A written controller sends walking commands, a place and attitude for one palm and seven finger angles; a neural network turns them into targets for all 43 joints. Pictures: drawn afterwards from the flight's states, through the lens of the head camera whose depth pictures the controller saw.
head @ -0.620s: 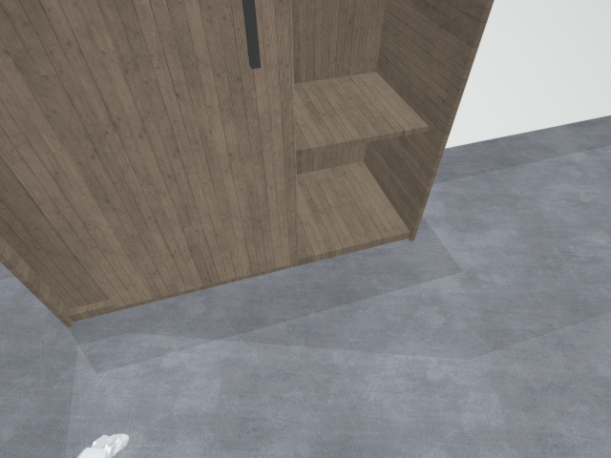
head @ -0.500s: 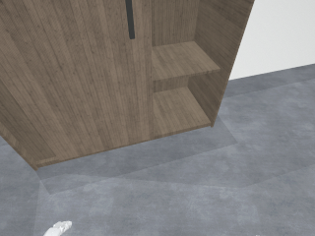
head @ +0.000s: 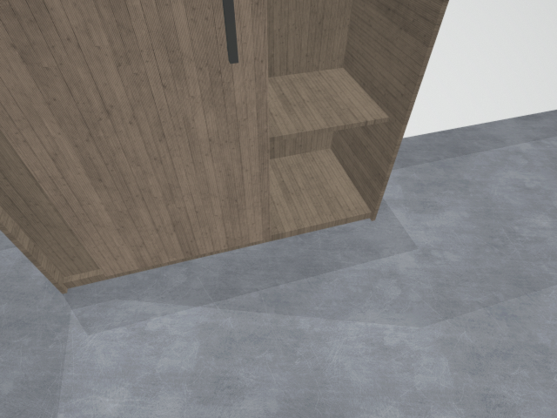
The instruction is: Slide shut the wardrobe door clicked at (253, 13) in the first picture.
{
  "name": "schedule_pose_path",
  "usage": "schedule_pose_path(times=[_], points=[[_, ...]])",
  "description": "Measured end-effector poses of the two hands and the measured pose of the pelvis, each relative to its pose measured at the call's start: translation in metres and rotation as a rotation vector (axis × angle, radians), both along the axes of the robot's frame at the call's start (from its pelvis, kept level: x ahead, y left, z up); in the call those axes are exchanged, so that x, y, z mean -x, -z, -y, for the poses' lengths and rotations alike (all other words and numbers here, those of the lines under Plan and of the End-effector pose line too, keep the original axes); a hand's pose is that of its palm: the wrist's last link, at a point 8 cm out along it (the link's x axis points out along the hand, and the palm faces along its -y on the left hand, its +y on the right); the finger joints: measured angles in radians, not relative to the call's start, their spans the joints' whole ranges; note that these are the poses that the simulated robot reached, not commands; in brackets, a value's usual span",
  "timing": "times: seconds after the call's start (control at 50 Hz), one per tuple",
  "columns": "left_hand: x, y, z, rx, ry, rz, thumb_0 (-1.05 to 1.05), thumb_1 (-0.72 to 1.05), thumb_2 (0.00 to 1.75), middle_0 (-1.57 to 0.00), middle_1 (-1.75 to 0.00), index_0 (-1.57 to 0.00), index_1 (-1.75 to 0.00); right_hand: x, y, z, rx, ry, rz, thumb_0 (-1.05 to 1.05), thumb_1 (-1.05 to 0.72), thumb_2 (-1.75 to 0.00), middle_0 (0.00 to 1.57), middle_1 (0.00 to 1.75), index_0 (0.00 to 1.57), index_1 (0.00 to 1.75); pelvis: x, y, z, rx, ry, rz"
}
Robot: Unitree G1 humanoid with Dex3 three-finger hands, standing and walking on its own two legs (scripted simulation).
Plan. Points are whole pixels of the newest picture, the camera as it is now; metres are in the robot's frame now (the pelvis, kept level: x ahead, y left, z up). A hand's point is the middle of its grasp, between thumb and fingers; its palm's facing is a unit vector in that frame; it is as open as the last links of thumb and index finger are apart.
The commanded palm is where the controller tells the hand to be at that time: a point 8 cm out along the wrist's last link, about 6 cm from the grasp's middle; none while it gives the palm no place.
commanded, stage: stand and wait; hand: left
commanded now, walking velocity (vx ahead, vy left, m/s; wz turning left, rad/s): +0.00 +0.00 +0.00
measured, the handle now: out of the picture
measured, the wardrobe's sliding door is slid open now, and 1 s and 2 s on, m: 0.51 0.51 0.51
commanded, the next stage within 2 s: look at it before walking up in 0.20 s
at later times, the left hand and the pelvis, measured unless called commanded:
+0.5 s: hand out of the picture +0.07 +0.25 -0.15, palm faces -0.02 -0.94 -0.33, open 7.4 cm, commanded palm none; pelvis -0.01 +0.01 +0.00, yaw +0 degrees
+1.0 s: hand out of the picture +0.07 +0.26 -0.15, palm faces -0.02 -0.94 -0.34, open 7.4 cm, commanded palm none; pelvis +0.00 +0.01 +0.00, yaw +0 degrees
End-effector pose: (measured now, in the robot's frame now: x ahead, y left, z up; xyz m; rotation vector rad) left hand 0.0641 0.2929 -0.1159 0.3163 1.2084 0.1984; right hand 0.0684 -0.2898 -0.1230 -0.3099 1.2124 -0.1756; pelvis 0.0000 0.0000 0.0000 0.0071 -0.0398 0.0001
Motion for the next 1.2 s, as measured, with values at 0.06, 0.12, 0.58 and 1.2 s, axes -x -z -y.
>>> schedule_pose_path(times=[0.06,0.12,0.58,1.2], points=[[0.002,0.000,-0.001,0.000,-0.001,0.000,0.01,0.90,0.90,-0.20,-0.30,-0.20,-0.30,0.005,0.000,0.001,0.002,0.005,-0.006,0.01,-0.90,-0.90,0.20,0.30,0.21,0.30,0.002,0.000,0.000,0.001,0.000,0.003],[0.002,-0.001,-0.001,0.001,0.001,0.005,0.01,0.90,0.90,-0.20,-0.30,-0.20,-0.30,0.009,-0.001,0.000,0.002,0.007,-0.008,0.01,-0.90,-0.90,0.20,0.30,0.21,0.30,0.004,-0.001,-0.001,0.002,0.000,0.005],[0.007,0.001,-0.008,0.012,0.007,-0.004,0.01,0.90,0.90,-0.20,-0.30,-0.20,-0.30,0.018,-0.002,-0.012,-0.005,0.006,-0.023,0.01,-0.90,-0.90,0.20,0.30,0.21,0.30,0.010,-0.002,-0.010,0.003,-0.001,-0.005],[0.000,0.019,0.016,0.046,0.061,-0.066,0.01,0.90,0.90,-0.20,-0.30,-0.20,-0.30,0.018,0.013,-0.030,-0.053,0.102,0.042,0.01,-0.90,-0.90,0.20,0.30,0.20,0.30,0.010,0.009,-0.008,-0.022,0.107,-0.017]])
